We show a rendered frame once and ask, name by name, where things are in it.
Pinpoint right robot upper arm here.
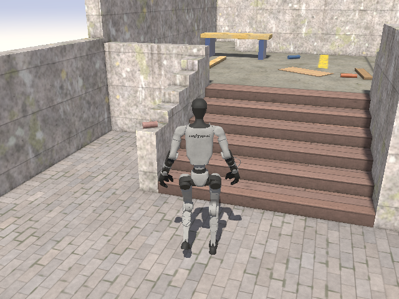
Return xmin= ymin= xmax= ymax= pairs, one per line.
xmin=212 ymin=125 xmax=231 ymax=159

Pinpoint robot right forearm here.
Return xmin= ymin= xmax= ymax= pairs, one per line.
xmin=225 ymin=149 xmax=238 ymax=174

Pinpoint left robot shin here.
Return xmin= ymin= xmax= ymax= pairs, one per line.
xmin=182 ymin=201 xmax=192 ymax=243

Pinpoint robot left forearm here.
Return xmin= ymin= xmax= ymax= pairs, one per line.
xmin=161 ymin=150 xmax=175 ymax=176

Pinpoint left robot upper arm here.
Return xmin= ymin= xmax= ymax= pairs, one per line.
xmin=168 ymin=125 xmax=186 ymax=160

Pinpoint robot left hand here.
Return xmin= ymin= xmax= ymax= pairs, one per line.
xmin=159 ymin=174 xmax=173 ymax=188

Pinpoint robot head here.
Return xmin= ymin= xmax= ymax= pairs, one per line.
xmin=189 ymin=98 xmax=210 ymax=128

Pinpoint robot right hand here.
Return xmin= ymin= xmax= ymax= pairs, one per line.
xmin=225 ymin=172 xmax=240 ymax=185

